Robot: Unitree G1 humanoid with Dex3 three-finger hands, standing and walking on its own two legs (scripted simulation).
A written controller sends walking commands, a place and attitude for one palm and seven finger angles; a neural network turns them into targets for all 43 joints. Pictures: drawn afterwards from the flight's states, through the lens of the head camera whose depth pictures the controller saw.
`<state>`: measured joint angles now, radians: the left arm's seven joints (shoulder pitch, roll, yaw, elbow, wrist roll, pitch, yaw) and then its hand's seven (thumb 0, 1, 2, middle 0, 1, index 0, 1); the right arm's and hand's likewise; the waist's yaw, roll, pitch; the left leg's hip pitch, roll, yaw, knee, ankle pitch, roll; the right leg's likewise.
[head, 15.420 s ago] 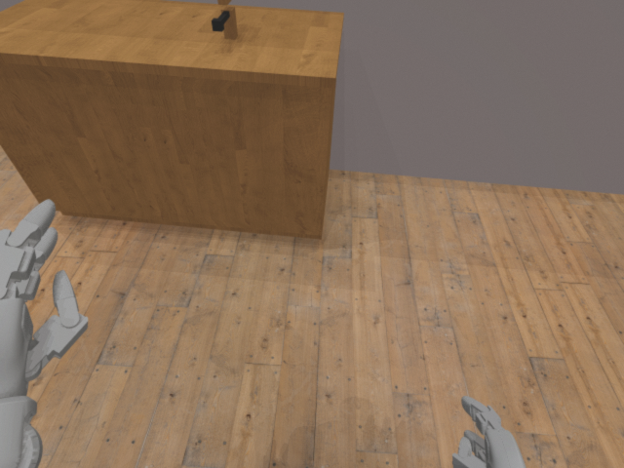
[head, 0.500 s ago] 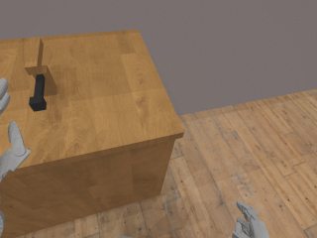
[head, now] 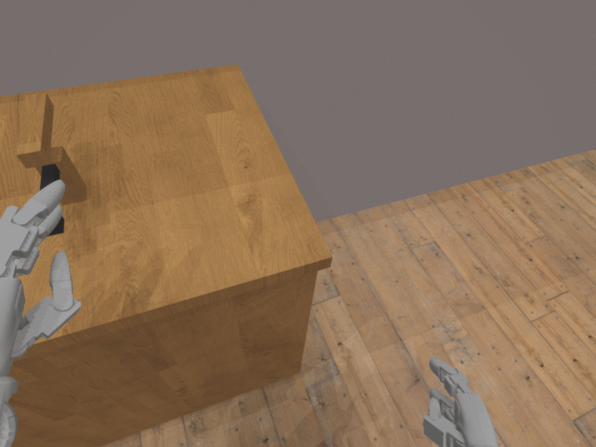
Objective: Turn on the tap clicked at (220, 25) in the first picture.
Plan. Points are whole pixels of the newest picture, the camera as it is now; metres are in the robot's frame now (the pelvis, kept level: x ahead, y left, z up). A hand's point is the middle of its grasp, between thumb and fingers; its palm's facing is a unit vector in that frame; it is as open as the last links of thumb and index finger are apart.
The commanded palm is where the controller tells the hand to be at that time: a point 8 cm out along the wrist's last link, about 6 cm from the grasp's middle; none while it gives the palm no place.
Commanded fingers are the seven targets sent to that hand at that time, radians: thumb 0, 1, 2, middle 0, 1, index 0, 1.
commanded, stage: come to a stop and stand still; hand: left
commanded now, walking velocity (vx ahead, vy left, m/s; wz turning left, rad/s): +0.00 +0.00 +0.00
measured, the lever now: (47, 222) +0.36 +0.36 +0.08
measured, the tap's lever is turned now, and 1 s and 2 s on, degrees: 0 0 0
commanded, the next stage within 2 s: look again from close up in 0.22 s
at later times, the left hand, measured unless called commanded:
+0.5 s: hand (36, 298) +0.21 +0.26 +0.17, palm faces +0.41 -0.83 -0.38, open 7.5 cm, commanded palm +0.16 +0.29 +0.18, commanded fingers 0.00 0.90 0.90 -0.20 -0.30 -0.20 -0.30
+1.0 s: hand (68, 325) +0.20 +0.23 +0.15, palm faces +0.43 -0.83 -0.35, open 7.4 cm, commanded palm +0.14 +0.28 +0.17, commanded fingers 0.00 0.90 0.90 -0.20 -0.30 -0.20 -0.30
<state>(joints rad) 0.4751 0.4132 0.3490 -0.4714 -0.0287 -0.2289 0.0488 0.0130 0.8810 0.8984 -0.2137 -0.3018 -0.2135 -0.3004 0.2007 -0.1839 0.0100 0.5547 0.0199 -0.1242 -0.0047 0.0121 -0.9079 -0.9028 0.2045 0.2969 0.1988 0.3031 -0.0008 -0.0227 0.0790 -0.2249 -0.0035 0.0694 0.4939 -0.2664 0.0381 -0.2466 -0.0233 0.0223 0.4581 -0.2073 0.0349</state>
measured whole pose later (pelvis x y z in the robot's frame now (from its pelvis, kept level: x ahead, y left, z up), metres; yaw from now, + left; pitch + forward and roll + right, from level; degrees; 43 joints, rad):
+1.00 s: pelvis -0.01 -0.03 -0.01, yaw +3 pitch -1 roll +1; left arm 0.35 0.35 0.29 -0.39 -0.07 -0.04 0.09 0.02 0.89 0.90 -0.21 -0.30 -0.21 -0.30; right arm 0.17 -0.22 0.03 0.62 -0.01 -0.10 -0.01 0.01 -0.91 -0.90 0.21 0.30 0.20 0.30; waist 0.04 0.00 0.00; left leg -0.27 -0.01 0.01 0.58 -0.29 0.01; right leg -0.30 -0.02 -0.01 0.61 -0.29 0.00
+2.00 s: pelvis +0.01 -0.03 -0.02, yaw +6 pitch +1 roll +0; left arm 0.48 0.26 0.26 -0.51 -0.18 0.07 0.14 0.02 0.89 0.90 -0.20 -0.30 -0.20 -0.30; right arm 0.22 -0.22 0.04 0.64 0.03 -0.23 -0.07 0.01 -0.91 -0.90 0.20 0.30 0.20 0.30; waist 0.09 0.04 -0.07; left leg -0.34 -0.01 -0.04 0.69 -0.35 -0.01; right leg -0.34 -0.02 -0.06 0.68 -0.36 -0.01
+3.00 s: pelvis +0.01 -0.05 -0.02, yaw +7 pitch +0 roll +0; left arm 0.53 0.21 0.22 -0.55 -0.22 0.13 0.17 0.02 0.89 0.90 -0.20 -0.30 -0.20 -0.30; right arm 0.23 -0.24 0.03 0.65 0.04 -0.27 -0.08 0.02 -0.91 -0.90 0.20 0.30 0.20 0.30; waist 0.09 0.06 -0.08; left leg -0.32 0.01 -0.07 0.67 -0.35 -0.03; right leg -0.31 0.00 -0.09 0.67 -0.37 -0.04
